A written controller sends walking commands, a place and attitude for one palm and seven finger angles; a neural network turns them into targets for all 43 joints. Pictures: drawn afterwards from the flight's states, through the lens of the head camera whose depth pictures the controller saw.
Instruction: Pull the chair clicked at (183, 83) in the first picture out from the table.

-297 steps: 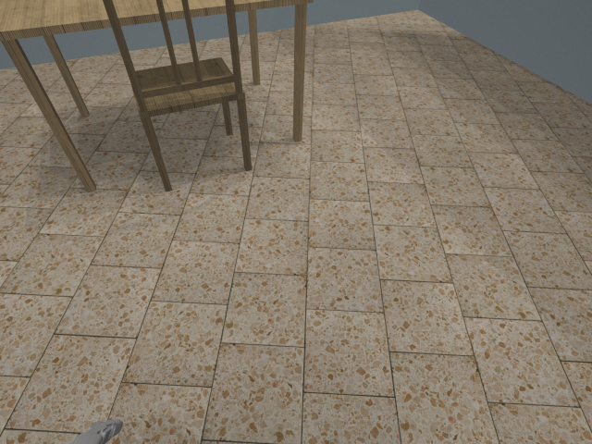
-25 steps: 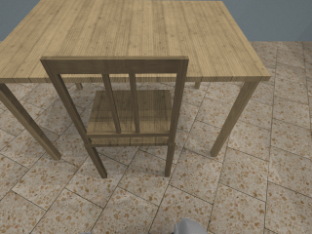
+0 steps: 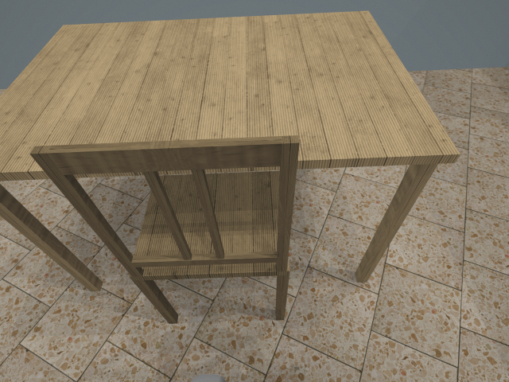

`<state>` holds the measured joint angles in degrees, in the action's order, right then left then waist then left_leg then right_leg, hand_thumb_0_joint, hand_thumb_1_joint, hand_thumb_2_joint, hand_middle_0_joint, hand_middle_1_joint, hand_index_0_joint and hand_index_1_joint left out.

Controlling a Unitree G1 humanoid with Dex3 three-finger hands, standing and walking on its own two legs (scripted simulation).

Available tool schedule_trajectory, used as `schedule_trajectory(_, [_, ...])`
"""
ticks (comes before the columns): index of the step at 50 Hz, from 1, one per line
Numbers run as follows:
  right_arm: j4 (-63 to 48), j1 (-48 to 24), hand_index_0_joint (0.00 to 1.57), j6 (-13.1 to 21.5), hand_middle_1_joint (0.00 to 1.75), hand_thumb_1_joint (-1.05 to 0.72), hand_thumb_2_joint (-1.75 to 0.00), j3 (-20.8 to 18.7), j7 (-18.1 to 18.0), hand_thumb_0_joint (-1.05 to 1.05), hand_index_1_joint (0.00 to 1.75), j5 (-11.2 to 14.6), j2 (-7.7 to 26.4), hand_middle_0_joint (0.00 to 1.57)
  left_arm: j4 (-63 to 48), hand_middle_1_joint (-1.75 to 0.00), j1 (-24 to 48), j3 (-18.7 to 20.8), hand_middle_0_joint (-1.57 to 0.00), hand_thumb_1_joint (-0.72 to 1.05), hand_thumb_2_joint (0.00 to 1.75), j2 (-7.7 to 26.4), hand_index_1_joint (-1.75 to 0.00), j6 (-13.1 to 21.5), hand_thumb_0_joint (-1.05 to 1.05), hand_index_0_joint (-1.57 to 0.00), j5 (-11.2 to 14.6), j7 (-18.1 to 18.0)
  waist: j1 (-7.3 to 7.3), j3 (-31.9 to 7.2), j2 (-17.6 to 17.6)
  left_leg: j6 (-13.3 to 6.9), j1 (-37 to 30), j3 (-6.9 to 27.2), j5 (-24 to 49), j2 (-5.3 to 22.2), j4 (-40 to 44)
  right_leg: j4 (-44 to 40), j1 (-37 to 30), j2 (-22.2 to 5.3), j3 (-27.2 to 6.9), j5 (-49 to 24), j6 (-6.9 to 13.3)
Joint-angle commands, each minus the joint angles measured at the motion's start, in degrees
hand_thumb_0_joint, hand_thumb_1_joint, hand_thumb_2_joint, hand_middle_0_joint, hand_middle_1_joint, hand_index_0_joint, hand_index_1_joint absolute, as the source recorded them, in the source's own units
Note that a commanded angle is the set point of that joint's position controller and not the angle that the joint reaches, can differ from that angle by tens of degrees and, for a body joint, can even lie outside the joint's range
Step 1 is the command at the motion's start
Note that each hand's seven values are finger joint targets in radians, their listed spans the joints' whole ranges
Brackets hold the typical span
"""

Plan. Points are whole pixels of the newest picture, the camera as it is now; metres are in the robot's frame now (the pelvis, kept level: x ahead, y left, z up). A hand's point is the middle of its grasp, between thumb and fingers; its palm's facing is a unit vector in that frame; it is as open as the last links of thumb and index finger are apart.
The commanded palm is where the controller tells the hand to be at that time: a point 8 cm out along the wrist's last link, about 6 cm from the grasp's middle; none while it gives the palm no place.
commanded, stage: come to a stop and stand still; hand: left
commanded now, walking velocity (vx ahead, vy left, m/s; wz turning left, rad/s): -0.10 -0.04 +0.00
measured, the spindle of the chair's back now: (172, 221) +0.43 +0.22 -0.08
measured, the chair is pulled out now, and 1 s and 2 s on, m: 0.00 0.00 0.00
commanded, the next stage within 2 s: look again from close up in 0.90 s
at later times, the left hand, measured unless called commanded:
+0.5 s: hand out of the picture -0.03 +0.18 -0.17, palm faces +0.02 -0.97 -0.24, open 7.3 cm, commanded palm none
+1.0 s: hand out of the picture -0.04 +0.16 -0.18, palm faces +0.07 -0.98 -0.20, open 7.3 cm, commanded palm none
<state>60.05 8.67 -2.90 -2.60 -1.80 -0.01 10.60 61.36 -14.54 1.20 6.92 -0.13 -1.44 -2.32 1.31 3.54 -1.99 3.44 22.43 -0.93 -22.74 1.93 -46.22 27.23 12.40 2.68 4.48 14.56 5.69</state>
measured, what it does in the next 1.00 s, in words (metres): steps on the spot: left foot, then right foot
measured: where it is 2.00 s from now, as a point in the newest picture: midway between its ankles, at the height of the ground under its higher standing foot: outside the picture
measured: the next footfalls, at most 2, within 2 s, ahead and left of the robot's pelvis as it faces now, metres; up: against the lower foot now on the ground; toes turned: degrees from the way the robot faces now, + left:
left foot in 0.12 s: +0.03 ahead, +0.12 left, +0.00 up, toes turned +3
right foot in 0.44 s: -0.05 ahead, -0.12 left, +0.00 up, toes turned -1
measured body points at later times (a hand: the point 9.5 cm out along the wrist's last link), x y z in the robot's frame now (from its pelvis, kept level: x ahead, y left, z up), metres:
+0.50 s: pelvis -0.03 +0.00 +0.00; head -0.01 -0.02 +0.45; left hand -0.03 +0.23 -0.15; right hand +0.00 -0.23 -0.17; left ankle -0.02 +0.13 -0.74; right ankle -0.09 -0.12 -0.74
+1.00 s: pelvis -0.02 -0.01 +0.00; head +0.00 -0.01 +0.45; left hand -0.04 +0.21 -0.16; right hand -0.02 -0.23 -0.17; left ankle -0.02 +0.13 -0.74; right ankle -0.09 -0.12 -0.74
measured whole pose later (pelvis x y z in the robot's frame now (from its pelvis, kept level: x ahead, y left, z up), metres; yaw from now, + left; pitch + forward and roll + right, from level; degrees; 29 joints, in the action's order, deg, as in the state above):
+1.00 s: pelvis -0.02 -0.01 +0.00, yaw +1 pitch -1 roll +1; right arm 65.3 15.5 -0.8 -0.6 -2.3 -0.2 8.2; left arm 65.5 -16.0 1.3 7.3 -0.7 -0.7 -2.8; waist 0.6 3.2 0.3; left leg 1.4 11.3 -2.4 -14.3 1.6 -27.0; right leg 26.9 4.9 -1.4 2.1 20.8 0.2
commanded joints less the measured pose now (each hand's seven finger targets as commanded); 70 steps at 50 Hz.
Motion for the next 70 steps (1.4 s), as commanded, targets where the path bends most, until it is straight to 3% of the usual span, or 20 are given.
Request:
schedule_trajectory(1, [-1.8, 4.0, 0.20, 0.4, 0.30, -0.90, -0.90, -0.5, 0.0, 0.00, 0.30, 0.0, 1.6, 0.20, -2.7, -0.30, -3.5, 2.6, -0.20, 0.90, 0.90, 11.1, -0.30, 0.1, 0.00, -0.20, -0.3, -1.1, -0.47, -4.0, 9.2, -0.3, -3.8, 0.2, -1.2, -0.6, 3.7, -3.1, -3.9, -18.0, -12.4, -47.9, 6.7])
schedule_trajectory(5, [0.1, 8.9, 0.20, 1.6, 0.30, -0.90, -0.90, -0.2, -0.2, 0.00, 0.30, -0.2, 1.5, 0.20, -3.1, -0.30, -1.8, 2.6, -0.20, 0.90, 0.90, 10.6, -0.30, -0.4, 0.00, -0.20, 0.5, -1.2, -2.32, -6.6, 5.5, -1.5, -17.0, 0.4, 20.4, 1.9, 24.0, 2.7, -1.0, -13.2, -9.8, -30.7, 0.8])
schedule_trajectory(7, [-1.1, 7.4, 0.20, 2.5, 0.30, -0.90, -0.90, -0.3, -0.6, 0.00, 0.30, -0.8, 5.7, 0.20, -3.4, -0.30, -4.2, 1.5, -0.20, 0.90, 0.90, 6.2, -0.30, -0.6, 0.00, -0.20, 1.0, -1.2, -0.06, -6.8, -9.2, -8.0, -18.8, 10.8, 52.8, 15.2, 24.9, 7.7, 3.5, -5.3, -3.9, 0.8, -4.3])
schedule_trajectory(9, [-1.0, 5.2, 0.20, 2.9, 0.30, -0.90, -0.90, 0.5, -1.5, 0.00, 0.30, -1.0, 4.8, 0.20, -2.4, -0.30, -3.7, 1.4, -0.20, 0.90, 0.90, 6.7, -0.30, -1.5, 0.00, -0.20, 0.8, -1.2, -0.04, -5.2, -11.7, -12.8, -14.9, 12.2, 56.2, 16.5, 27.8, 18.0, 4.3, -3.8, -5.9, 17.1, -6.0])
schedule_trajectory(13, [-1.4, 2.2, 0.20, 3.1, 0.30, -0.90, -0.90, 0.6, -1.6, 0.00, 0.30, -1.0, 4.4, 0.20, -0.9, -0.30, -4.0, 1.5, -0.20, 0.90, 0.90, 6.4, -0.30, -2.0, 0.00, -0.20, 0.5, -0.2, 0.67, -4.4, -2.9, -12.9, -14.2, 8.5, 42.4, 13.6, 27.8, 21.5, 5.4, -4.8, -6.5, 12.4, -6.8])
schedule_trajectory(18, [0.6, 4.8, 0.20, 2.8, 0.30, -0.90, -0.90, -0.3, -0.9, 0.00, 0.30, -1.2, 6.2, 0.20, -0.7, -0.30, -1.9, 0.8, -0.20, 0.90, 0.90, 5.6, -0.30, -1.7, 0.00, -0.20, 0.6, 0.5, -1.52, -3.0, -4.7, -11.8, -15.1, 9.4, 27.7, 12.2, 29.3, 8.8, 2.4, -5.3, -3.6, 11.3, -7.2])
schedule_trajectory(21, [1.4, 5.7, 0.20, 2.7, 0.30, -0.90, -0.90, -0.3, -0.6, 0.00, 0.30, -0.7, 5.7, 0.20, 1.6, -0.30, -5.6, 0.5, -0.20, 0.90, 0.90, 5.8, -0.30, -0.9, 0.00, -0.20, 0.5, 0.3, -0.70, -4.9, -2.4, -7.5, -14.0, 7.4, 18.6, 7.6, 25.5, -7.3, -5.5, -5.3, -3.1, -1.4, -6.8])
schedule_trajectory(24, [2.0, 6.1, 0.20, 2.8, 0.30, -0.90, -0.90, 0.8, 0.1, 0.00, 0.30, -0.2, 2.0, 0.20, 2.4, -0.30, -4.2, -0.1, -0.20, 0.90, 0.90, 9.2, -0.30, 0.4, 0.00, -0.20, 0.8, 0.2, -2.01, -1.5, 2.9, -3.4, -12.4, 2.4, 11.8, 2.1, 23.3, -11.3, -3.3, -11.9, -9.3, -3.9, -4.1])
schedule_trajectory(28, [3.5, 7.5, 0.20, 2.5, 0.30, -0.90, -0.90, 1.4, 0.1, 0.00, 0.30, -0.7, 2.1, 0.20, 2.8, -0.30, -3.4, 0.0, -0.20, 0.90, 0.90, 8.8, -0.30, 1.2, 0.00, -0.20, 0.9, 0.0, -1.92, 3.2, 10.3, -2.8, -13.1, 0.3, 13.3, 1.6, 22.0, -13.0, -0.1, -11.8, -9.3, -9.4, -2.9])
schedule_trajectory(36, [4.0, 10.3, 0.20, 1.8, 0.30, -0.90, -0.90, 1.3, -0.1, 0.00, 0.30, -0.9, 2.2, 0.20, 2.3, -0.30, -4.6, 1.5, -0.20, 0.90, 0.90, 9.2, -0.30, 0.6, 0.00, -0.20, 0.9, -0.5, -1.15, 4.0, 6.0, -2.1, -11.3, -0.5, 13.9, 1.9, 19.3, -12.0, 0.0, -14.8, -11.3, -9.6, -0.5])
schedule_trajectory(42, [4.0, 11.3, 0.20, 2.4, 0.30, -0.90, -0.90, 1.2, -0.6, 0.00, 0.30, -0.5, 2.3, 0.20, 2.6, -0.30, -6.1, 1.6, -0.20, 0.90, 0.90, 7.7, -0.30, 0.4, 0.00, -0.20, 0.9, -0.8, -0.84, -1.2, 4.1, -2.7, -14.0, 0.4, 24.5, 3.0, 20.0, -4.9, -3.7, -12.1, -7.4, -20.8, -2.2])
schedule_trajectory(49, [4.1, 11.0, 0.20, 3.1, 0.30, -0.90, -0.90, 1.1, -1.0, 0.00, 0.30, -0.3, 2.9, 0.20, 2.9, -0.30, -6.2, 0.9, -0.20, 0.90, 0.90, 6.1, -0.30, 0.0, 0.00, -0.20, 0.8, -1.0, -0.85, -1.7, 1.6, -4.4, -16.4, 2.3, 31.8, 4.5, 20.8, -4.4, -3.1, -9.4, -5.4, -14.5, -4.1])
schedule_trajectory(50, [-1.1, 3.0, 0.20, 4.6, 0.30, -0.90, -0.90, 1.4, 0.1, 0.00, 0.30, -0.1, 3.7, 0.20, 3.7, -0.30, -12.3, 0.4, -0.20, 0.90, 0.90, 7.3, -0.30, 3.1, 0.00, -0.20, -0.1, -2.5, 1.88, 1.2, 6.1, -3.5, -9.3, -0.7, 28.4, 3.5, 5.9, -7.9, -0.8, -12.3, -11.4, -42.7, -6.5])
schedule_trajectory(51, [-3.5, 6.2, 0.20, 4.1, 0.30, -0.90, -0.90, 1.5, 0.8, 0.00, 0.30, -0.4, 0.8, 0.20, 0.4, -0.30, -9.3, 0.8, -0.20, 0.90, 0.90, 9.9, -0.30, 3.7, 0.00, -0.20, 0.0, -2.0, -1.62, 0.0, 9.6, -4.2, -2.6, 0.1, 3.8, 0.8, 6.7, -4.6, -5.8, -15.6, -11.4, -47.9, -3.6])
schedule_trajectory(53, [-3.1, 8.6, 0.20, 3.6, 0.30, -0.90, -0.90, 1.3, 0.8, 0.00, 0.30, -0.7, 0.8, 0.20, -1.3, -0.30, -6.1, 0.8, -0.20, 0.90, 0.90, 10.2, -0.30, 3.5, 0.00, -0.20, -0.2, -1.4, -2.72, -3.3, 7.1, -4.4, -4.3, -2.7, 2.8, 0.3, 11.0, -1.1, -7.7, -15.1, -8.5, -46.5, -0.7])
schedule_trajectory(55, [-2.3, 12.3, 0.20, 4.2, 0.30, -0.90, -0.90, 1.2, 0.8, 0.00, 0.30, -0.7, 3.1, 0.20, -3.0, -0.30, -5.2, 0.3, -0.20, 0.90, 0.90, 8.4, -0.30, 2.9, 0.00, -0.20, 0.3, -1.4, -3.80, -6.4, 5.2, -5.4, -10.6, 0.9, 20.8, 1.9, 15.5, 4.8, -5.0, -9.7, -5.1, -30.2, -2.5])
schedule_trajectory(57, [-2.8, 11.6, 0.20, 4.4, 0.30, -0.90, -0.90, 1.0, 0.4, 0.00, 0.30, -0.9, 6.1, 0.20, -3.7, -0.30, -6.9, 0.1, -0.20, 0.90, 0.90, 6.4, -0.30, 1.7, 0.00, -0.20, 0.6, -1.4, -1.98, -6.3, -2.5, -8.1, -11.7, 6.2, 31.2, 6.9, 17.0, 4.1, -1.6, -5.5, -2.9, -4.6, -4.2])
schedule_trajectory(59, [-3.8, 7.8, 0.20, 4.1, 0.30, -0.90, -0.90, 1.1, 0.3, 0.00, 0.30, -0.8, 6.4, 0.20, -3.4, -0.30, -7.4, -0.2, -0.20, 0.90, 0.90, 6.6, -0.30, 0.6, 0.00, -0.20, 0.3, -1.0, -0.50, -0.7, -8.8, -9.4, -7.7, 9.0, 24.2, 7.7, 21.8, 3.8, 0.4, -4.0, -2.0, 8.5, -4.5])
schedule_trajectory(64, [-5.5, 6.1, 0.20, 3.7, 0.30, -0.90, -0.90, 1.1, 0.8, 0.00, 0.30, -0.7, 6.0, 0.20, -4.0, -0.30, -5.9, -0.5, -0.20, 0.90, 0.90, 8.2, -0.30, 0.6, 0.00, -0.20, 0.1, -0.1, -0.91, 3.2, 2.1, -7.1, -4.9, 6.3, 6.0, 3.6, 23.4, -1.7, 3.2, -6.2, -5.6, 6.0, -3.8])
schedule_trajectory(70, [-5.0, 6.1, 0.20, 4.3, 0.30, -0.90, -0.90, 0.8, 0.8, 0.00, 0.30, -0.6, 7.2, 0.20, -4.3, -0.30, -6.4, -0.4, -0.20, 0.90, 0.90, 8.7, -0.30, 0.4, 0.00, -0.20, 0.1, 0.1, -0.43, -1.5, -1.9, -7.6, -8.1, 8.9, 4.8, 5.4, 28.4, 0.2, 1.7, -6.0, -3.7, 5.1, -5.0])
